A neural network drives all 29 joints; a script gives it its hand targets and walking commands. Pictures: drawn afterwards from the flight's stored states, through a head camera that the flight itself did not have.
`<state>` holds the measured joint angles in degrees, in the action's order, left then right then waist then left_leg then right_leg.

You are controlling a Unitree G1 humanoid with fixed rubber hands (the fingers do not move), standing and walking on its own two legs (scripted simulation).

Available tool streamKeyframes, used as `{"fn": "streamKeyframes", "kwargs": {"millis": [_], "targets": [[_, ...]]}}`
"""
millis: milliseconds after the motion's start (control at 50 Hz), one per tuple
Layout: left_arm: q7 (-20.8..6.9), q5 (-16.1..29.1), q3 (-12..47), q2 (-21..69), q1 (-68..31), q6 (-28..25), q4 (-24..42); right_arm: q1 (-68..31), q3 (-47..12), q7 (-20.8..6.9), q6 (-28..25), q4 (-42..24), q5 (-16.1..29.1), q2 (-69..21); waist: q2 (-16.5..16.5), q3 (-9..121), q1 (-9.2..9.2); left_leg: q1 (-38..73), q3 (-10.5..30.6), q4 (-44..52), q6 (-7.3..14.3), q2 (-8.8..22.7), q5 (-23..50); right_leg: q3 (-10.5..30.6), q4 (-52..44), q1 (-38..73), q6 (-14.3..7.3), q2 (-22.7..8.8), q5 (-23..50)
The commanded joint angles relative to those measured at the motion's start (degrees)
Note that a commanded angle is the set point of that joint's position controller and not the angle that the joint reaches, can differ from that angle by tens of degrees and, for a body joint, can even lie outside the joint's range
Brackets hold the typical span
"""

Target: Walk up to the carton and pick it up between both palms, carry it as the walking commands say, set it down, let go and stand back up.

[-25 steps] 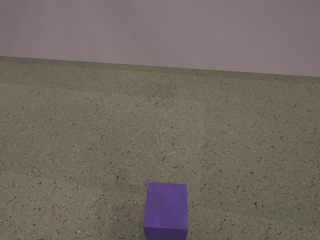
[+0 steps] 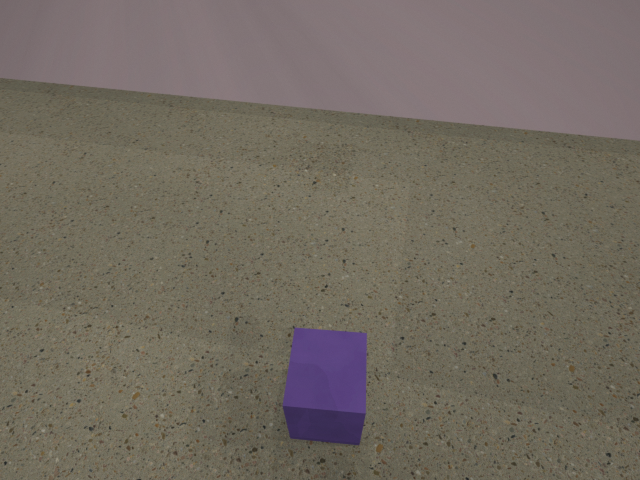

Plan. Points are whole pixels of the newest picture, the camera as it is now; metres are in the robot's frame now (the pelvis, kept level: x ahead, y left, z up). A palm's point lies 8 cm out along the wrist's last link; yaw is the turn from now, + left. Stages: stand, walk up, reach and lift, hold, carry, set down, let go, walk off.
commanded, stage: walk up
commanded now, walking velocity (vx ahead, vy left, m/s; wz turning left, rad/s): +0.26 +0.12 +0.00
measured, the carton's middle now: (327, 387) +0.51 +0.03 -0.64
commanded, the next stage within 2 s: none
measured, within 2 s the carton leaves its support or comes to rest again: neither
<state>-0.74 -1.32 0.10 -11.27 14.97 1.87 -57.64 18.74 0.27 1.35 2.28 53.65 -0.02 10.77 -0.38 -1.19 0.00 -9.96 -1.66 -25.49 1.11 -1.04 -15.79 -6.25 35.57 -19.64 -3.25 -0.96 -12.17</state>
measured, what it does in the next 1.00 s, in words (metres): steps on the spot: right foot, then left foot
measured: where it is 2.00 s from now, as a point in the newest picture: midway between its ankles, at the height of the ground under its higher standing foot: outside the picture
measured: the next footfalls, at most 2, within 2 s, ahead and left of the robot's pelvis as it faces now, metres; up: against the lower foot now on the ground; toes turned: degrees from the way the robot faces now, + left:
right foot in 0.02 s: +0.04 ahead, -0.10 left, +0.00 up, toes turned -6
left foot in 0.50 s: +0.20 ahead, +0.19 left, +0.00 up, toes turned +5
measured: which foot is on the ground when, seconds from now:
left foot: down 0.00-0.06, up 0.08-0.48, down 0.50-0.98, up 1.00-1.00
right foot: up 0.00-0.00, down 0.02-0.52, up 0.54-0.96, down 0.98-1.00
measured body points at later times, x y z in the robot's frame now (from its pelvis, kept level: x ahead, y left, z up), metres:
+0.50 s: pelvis +0.10 +0.05 -0.01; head +0.12 +0.04 +0.44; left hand +0.10 +0.29 -0.15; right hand +0.16 -0.18 -0.16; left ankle +0.16 +0.19 -0.74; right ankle +0.00 -0.09 -0.74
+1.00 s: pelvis +0.09 -0.01 -0.02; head +0.10 -0.04 +0.43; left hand +0.10 +0.23 -0.16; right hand +0.15 -0.24 -0.18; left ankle +0.16 +0.18 -0.73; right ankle +0.10 -0.10 -0.74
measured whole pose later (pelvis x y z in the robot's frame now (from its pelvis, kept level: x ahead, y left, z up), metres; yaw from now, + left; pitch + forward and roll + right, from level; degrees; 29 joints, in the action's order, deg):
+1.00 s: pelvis +0.09 -0.01 -0.02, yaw -1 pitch -1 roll +3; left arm -0.4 -1.1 0.1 -11.3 16.6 2.8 -58.2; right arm 12.3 0.3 2.7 2.4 53.7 0.0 10.3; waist -0.1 -2.1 -0.1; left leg -21.2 -3.1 -33.3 -0.9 6.3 -13.6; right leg -4.5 38.7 -18.5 0.5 -3.3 -20.8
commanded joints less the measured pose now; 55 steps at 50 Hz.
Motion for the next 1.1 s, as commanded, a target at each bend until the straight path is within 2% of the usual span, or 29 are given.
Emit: {"fn": "streamKeyframes", "kwargs": {"millis": [0,20,40,120,140,220,280,360,380,400,420,440,460,500,540,560,640,680,720,760,780,820,880,900,920,940,980,1060,1080], "targets": [[1.98,-1.17,-6.42,-13.92,21.31,-3.43,-3.37,-8.29,2.35,-0.74,-2.77,-3.08,-1.49,4.95,-12.33,0.28,-9.94,-36.34,-1.08,-25.12,0.46,1.50,-16.47,35.63,-27.15,25.82,-3.28,-24.45,-38.91],[2.73,-1.15,-6.56,-15.02,15.41,-3.09,-2.84,-6.64,2.46,-1.07,-2.63,-2.58,-2.37,6.55,-7.15,-4.89,-6.74,-35.01,3.05,-34.36,-0.60,5.19,-11.03,40.53,-32.05,17.50,-5.31,-29.13,-40.67],[2.91,-0.66,-5.91,-14.06,9.74,-3.18,-0.45,-4.97,2.80,-1.76,-2.44,-1.48,-2.86,7.01,-3.30,-7.66,-3.41,-32.43,4.18,-34.84,-1.09,5.61,-7.36,35.72,-32.79,14.83,-4.28,-26.99,-35.69],[2.94,-0.06,-5.25,-10.52,8.17,-5.17,-0.63,-6.17,3.00,-2.65,-2.33,0.95,-3.08,6.72,0.62,-4.90,-3.57,-27.08,2.63,-33.05,-2.44,6.40,-1.16,21.05,-28.27,14.65,-4.79,-20.96,-5.62],[2.96,-0.48,-5.07,-8.98,8.34,-5.30,-0.51,-5.91,3.20,-2.65,-1.91,-0.08,-2.98,6.77,-2.34,-4.48,-2.87,-25.34,2.95,-32.19,-2.52,6.69,-0.99,19.54,-26.80,14.38,-5.39,-19.98,1.02],[2.12,-0.31,-4.13,-6.61,12.14,-5.46,-1.56,-7.47,2.73,-3.62,-1.32,-1.42,-2.66,4.60,-6.23,-8.05,-4.20,-28.79,-0.32,-29.93,-2.66,6.82,2.69,16.00,-28.91,15.13,-4.22,-17.83,-7.51],[2.67,-0.03,-3.57,-7.35,11.41,-5.82,-1.79,-7.87,1.79,-2.73,-1.62,-2.01,-1.83,1.57,-6.96,-9.18,-3.12,-24.07,-2.07,-21.76,-3.58,5.44,4.93,9.35,-24.34,13.09,-3.98,-15.18,17.69],[2.20,0.72,-3.14,-7.15,9.45,-4.62,-1.65,-8.60,-0.20,-2.25,-2.99,-2.28,-0.80,-0.05,-12.91,-3.44,-2.59,-13.61,-6.63,-9.18,-1.98,2.08,4.67,1.26,-15.94,15.38,-2.53,-9.50,32.41],[2.50,1.32,-3.26,-7.91,6.53,-3.88,-1.50,-4.85,0.36,-1.25,-3.62,-1.24,0.01,2.38,-10.86,-1.94,0.16,-8.60,-5.88,-5.10,-1.68,1.32,7.93,0.16,-9.73,14.94,-1.60,-9.39,40.49],[2.51,1.99,-3.38,-7.49,6.72,-3.63,-1.51,-1.36,0.01,-0.61,-4.06,0.36,-0.45,2.44,-8.90,-0.58,1.00,-3.94,-7.25,4.13,-1.99,0.73,16.33,-1.69,-5.16,14.45,0.69,-7.39,39.68],[2.52,2.27,-3.49,-7.25,6.97,-3.46,-0.78,4.73,1.49,0.17,-4.76,2.03,-1.28,7.16,-2.15,5.79,3.33,4.65,-3.32,6.59,-2.43,6.49,27.71,-1.00,1.93,12.38,2.61,-6.31,24.77],[2.15,2.39,-2.76,-3.20,10.12,-3.52,-0.11,9.52,2.89,0.54,-5.04,2.70,-1.44,12.40,10.00,11.69,4.13,15.24,8.88,0.63,1.40,19.01,56.89,-1.02,8.61,3.00,5.18,-2.68,1.98],[2.03,2.20,-2.86,-1.45,9.23,-3.05,2.05,10.27,3.41,0.69,-5.20,3.08,-0.86,13.56,18.71,12.24,3.58,17.86,15.78,0.30,6.30,24.32,72.99,3.74,11.83,-2.17,4.63,-0.71,-21.32],[1.96,2.18,-2.89,-2.36,8.97,-1.87,1.48,6.68,2.90,0.71,-4.54,2.38,-0.23,11.43,12.87,9.04,1.59,6.36,12.56,4.95,8.02,21.96,46.29,6.46,13.58,1.31,3.53,-2.04,-21.86],[1.37,2.29,-2.22,-3.33,6.63,-1.14,0.54,-3.38,2.15,0.88,-3.46,-1.46,-0.83,7.72,18.33,5.33,0.40,-0.06,8.42,9.37,6.27,15.88,18.25,5.14,10.64,0.79,4.00,-2.48,-16.06],[1.21,2.02,-2.71,-3.85,7.47,-1.41,0.17,-3.85,2.14,1.18,-3.50,-1.45,-0.83,7.85,19.38,3.68,0.46,0.90,9.60,8.67,6.02,16.37,19.33,5.52,10.85,-1.04,4.58,-1.76,-16.97],[1.84,1.44,-2.98,-3.94,6.91,-0.48,-0.43,-0.60,2.45,1.53,-3.05,-0.69,-0.32,8.94,9.90,5.28,1.91,5.05,10.13,5.44,7.03,19.70,28.58,3.75,6.10,-2.18,5.52,-1.00,-16.93],[1.98,1.13,-2.58,-2.37,6.88,-0.46,1.14,-2.39,2.68,1.68,-2.68,-2.01,-0.57,8.44,13.84,3.68,1.29,1.36,8.43,3.56,8.45,20.18,34.27,3.67,5.99,-2.82,5.60,-1.68,-15.22],[1.52,-0.06,-4.66,-5.79,4.95,1.00,2.20,3.30,4.89,2.71,-1.89,-1.49,-0.45,13.00,10.12,3.23,3.41,5.34,17.70,2.36,13.17,30.20,49.41,5.78,21.06,-9.67,7.07,-2.18,-20.69],[0.62,0.06,-4.40,-4.96,2.70,2.04,4.06,2.14,5.48,2.51,-1.60,-2.83,-1.27,13.61,13.31,4.63,3.65,2.98,15.91,2.68,15.20,29.54,44.42,7.01,24.14,-10.56,7.28,-3.20,-19.94],[0.45,0.19,-4.06,-4.81,1.67,1.71,4.75,0.94,4.85,2.56,-1.37,-3.20,-0.77,12.61,10.29,5.65,4.14,2.71,14.61,3.32,14.28,27.49,39.70,7.61,23.35,-9.75,7.08,-3.21,-17.85],[0.37,0.99,-3.64,-4.87,4.20,1.56,4.07,-6.15,5.12,2.66,-0.99,-3.68,-1.15,12.64,13.46,3.64,0.72,-5.59,11.42,5.48,10.93,25.62,32.42,8.72,19.43,-3.68,6.45,-4.62,-14.97],[0.12,0.90,-2.46,-2.89,11.55,0.94,0.64,-12.64,4.54,0.96,0.35,-5.30,-1.44,9.89,13.47,4.40,-2.85,-12.07,4.07,2.36,3.47,15.89,-0.12,2.49,-6.83,10.65,4.89,-2.60,-1.16],[0.54,0.24,-2.47,-5.18,11.11,0.28,0.41,-11.87,4.00,0.80,0.87,-4.67,-1.03,7.75,5.21,-1.94,-2.63,-16.38,1.26,-5.20,1.27,11.54,-3.63,7.14,-15.37,8.73,4.57,-5.41,-0.08],[1.01,-0.64,-3.20,-10.89,10.73,-0.57,1.80,-8.91,2.25,0.80,1.44,-5.35,-0.53,2.49,-12.28,-3.85,-2.57,-21.16,-2.36,-18.73,-1.09,2.34,-14.36,24.58,-23.47,4.25,3.25,-19.43,4.61],[1.47,-0.81,-3.30,-11.27,6.25,-0.69,2.24,-7.79,1.89,1.00,2.39,-3.28,-0.92,1.15,-12.60,-4.75,-1.14,-14.92,2.53,-26.88,-0.10,2.72,-13.72,25.46,-30.44,-6.84,0.48,-20.04,-13.42],[1.90,-0.88,-2.24,-8.65,-3.53,-1.04,4.94,-2.08,2.63,0.29,2.73,-0.38,-1.69,2.64,-10.27,-8.56,2.32,-17.51,3.80,-31.56,-1.52,4.16,-8.42,21.32,-33.04,-8.35,3.09,-17.64,-28.05],[2.14,0.46,-2.39,-6.92,-2.29,-3.00,4.81,-0.23,3.22,-0.47,3.22,3.53,-0.22,4.14,-4.01,-4.79,2.00,-13.70,2.73,-32.32,-1.81,3.41,-1.60,16.38,-29.77,-0.73,7.67,-12.11,-15.00],[2.31,0.41,-2.66,-5.84,-1.39,-2.99,4.56,-1.33,3.18,-0.37,2.84,3.47,-0.73,3.68,-2.51,-5.24,1.03,-14.10,2.45,-30.02,-1.57,3.66,-2.08,16.48,-29.53,1.74,6.10,-13.07,-12.49]]}}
